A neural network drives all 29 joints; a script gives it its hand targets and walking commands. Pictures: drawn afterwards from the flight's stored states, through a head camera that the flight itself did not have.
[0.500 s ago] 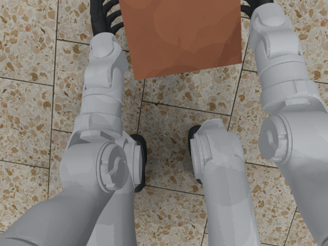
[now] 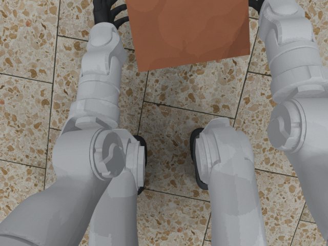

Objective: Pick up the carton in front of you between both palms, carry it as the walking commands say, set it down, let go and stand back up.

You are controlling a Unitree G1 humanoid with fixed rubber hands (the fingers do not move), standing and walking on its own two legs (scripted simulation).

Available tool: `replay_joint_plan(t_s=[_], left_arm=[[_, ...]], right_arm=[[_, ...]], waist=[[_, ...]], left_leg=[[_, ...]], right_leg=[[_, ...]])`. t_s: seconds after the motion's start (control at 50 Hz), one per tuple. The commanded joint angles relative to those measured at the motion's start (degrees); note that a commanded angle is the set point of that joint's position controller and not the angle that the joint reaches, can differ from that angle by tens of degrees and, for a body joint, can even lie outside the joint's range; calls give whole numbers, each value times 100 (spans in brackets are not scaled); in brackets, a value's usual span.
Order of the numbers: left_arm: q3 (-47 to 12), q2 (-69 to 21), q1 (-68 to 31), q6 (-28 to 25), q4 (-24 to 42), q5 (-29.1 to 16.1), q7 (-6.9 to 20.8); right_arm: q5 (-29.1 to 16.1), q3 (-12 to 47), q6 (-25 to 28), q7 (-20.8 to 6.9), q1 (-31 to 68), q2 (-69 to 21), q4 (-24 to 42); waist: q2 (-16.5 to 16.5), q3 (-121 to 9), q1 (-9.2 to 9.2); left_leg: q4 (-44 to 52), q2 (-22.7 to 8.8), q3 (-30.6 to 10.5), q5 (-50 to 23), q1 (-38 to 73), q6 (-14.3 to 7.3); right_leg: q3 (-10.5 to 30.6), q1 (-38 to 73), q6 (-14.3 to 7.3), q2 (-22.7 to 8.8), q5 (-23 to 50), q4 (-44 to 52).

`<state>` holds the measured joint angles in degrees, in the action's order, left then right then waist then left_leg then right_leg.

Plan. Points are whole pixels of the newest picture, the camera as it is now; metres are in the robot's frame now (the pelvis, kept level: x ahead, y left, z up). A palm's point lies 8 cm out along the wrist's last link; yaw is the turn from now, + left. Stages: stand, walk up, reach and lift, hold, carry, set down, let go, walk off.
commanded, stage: set down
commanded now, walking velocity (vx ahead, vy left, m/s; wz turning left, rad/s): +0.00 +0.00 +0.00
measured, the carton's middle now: (183, 20) +0.54 -0.09 -0.24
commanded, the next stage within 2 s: let go in 1.96 s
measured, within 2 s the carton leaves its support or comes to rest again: rests again in 0.24 s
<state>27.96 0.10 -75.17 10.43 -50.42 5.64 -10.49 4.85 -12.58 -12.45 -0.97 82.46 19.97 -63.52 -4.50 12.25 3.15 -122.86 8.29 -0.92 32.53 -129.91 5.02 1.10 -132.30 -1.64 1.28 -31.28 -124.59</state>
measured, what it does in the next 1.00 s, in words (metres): stands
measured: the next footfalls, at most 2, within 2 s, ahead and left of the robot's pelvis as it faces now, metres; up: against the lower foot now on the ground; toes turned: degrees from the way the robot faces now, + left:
none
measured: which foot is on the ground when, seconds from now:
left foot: down 0.00-1.00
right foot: down 0.00-1.00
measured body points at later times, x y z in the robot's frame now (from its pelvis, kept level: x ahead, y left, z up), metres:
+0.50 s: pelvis +0.02 +0.00 +0.00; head +0.37 -0.06 +0.26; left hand +0.56 +0.06 -0.17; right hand +0.55 -0.25 -0.17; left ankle +0.12 +0.12 -0.34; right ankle +0.11 -0.11 -0.34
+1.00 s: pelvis +0.00 +0.00 -0.01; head +0.35 -0.06 +0.25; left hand +0.54 +0.11 -0.17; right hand +0.52 -0.29 -0.18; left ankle +0.12 +0.12 -0.34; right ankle +0.11 -0.11 -0.34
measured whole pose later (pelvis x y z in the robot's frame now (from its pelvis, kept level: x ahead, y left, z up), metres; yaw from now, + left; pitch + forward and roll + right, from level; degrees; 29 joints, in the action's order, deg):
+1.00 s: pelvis +0.00 +0.00 -0.01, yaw -1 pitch +33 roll +3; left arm 7.0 12.9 -74.5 4.5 -54.3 -13.6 -10.9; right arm -12.8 -3.9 -2.0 -1.8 79.0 31.4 -64.5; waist -3.8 22.1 2.4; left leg -125.9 8.2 -0.3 33.8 -126.0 4.8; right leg 1.4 -128.3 -1.1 1.4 -32.5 -127.5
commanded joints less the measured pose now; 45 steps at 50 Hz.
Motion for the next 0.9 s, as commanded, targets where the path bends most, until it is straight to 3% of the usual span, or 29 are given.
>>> replay_joint_plan(t_s=[0.0, 0.26, 0.54, 0.6, 0.64, 0.68, 0.72, 0.8, 0.88], left_arm=[[-1877, -4106, -2802, -34, -114, -193, 1291], [-1462, -3679, -2077, 24, -564, 120, 1397], [-1246, -3218, -1361, -62, -834, 313, 1372], [-1057, -2411, -1108, -156, -801, 332, 1185], [-725, -897, -583, -310, -859, 317, 828], [-784, 988, -140, -566, -712, -118, 295], [-1160, 1274, -460, -777, -574, -719, 86], [-1868, 1148, -1091, -908, -197, -1623, 131], [-2235, 1316, -1435, -812, 173, -2027, 89]], right_arm=[[-340, 1099, 160, -1446, 2029, -4718, 203], [16, 716, 101, -1529, 1434, -4214, -250], [192, 551, 223, -1424, 923, -3613, -469], [187, 379, 352, -1239, 786, -2720, -508], [188, 5, 536, -878, 351, -1172, -614], [-115, -173, 854, -293, -44, 894, -675], [-649, -25, 1164, 35, 480, 1333, -376], [-1334, 471, 1466, 110, 1297, 1767, 437], [-1714, 737, 1341, -20, 1481, 1901, 675]], waist=[[291, -5129, 298], [244, -4336, 246], [251, -3987, 191], [282, -4143, 145], [334, -4267, 128], [444, -4457, 97], [539, -4814, 154], [544, -5452, 409], [656, -5819, 442]], left_leg=[[686, 322, 575, -848, 1998, -328], [669, 292, 523, -918, 1723, -314], [558, 234, 509, -1155, 1703, -246], [521, 171, 563, -1156, 1962, -169], [519, 74, 614, -1175, 2203, -81], [514, -20, 651, -1183, 2331, -4], [357, -80, 565, -1550, 2337, -9], [219, -193, 384, -1909, 2456, -79], [324, -239, 433, -1518, 2712, -92]], right_leg=[[18, 3020, 25, 314, 1349, 1280], [86, 2677, -32, 275, 1432, 1219], [163, 2700, 27, 217, 1747, 1114], [107, 2856, 102, 132, 1672, 1079], [38, 3073, 171, 22, 1633, 1068], [46, 3241, 202, -73, 1586, 1037], [155, 3387, 205, -87, 1927, 937], [213, 3669, 92, -172, 2387, 802], [129, 4098, 95, -231, 2118, 863]])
